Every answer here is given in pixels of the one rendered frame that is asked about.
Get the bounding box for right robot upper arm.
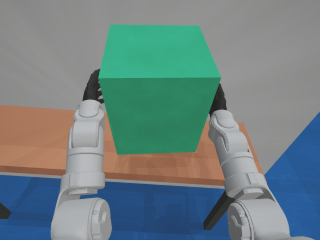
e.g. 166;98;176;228
227;198;315;240

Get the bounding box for robot right hand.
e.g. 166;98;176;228
209;83;227;117

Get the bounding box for table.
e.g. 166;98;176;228
0;105;267;230

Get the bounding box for left robot forearm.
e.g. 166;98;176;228
50;99;105;238

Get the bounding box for left robot upper arm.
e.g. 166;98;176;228
51;197;112;240

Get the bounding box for right robot forearm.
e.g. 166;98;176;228
208;109;290;233

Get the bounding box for carton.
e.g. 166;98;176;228
98;24;221;155

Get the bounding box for robot left hand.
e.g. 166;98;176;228
82;69;104;104

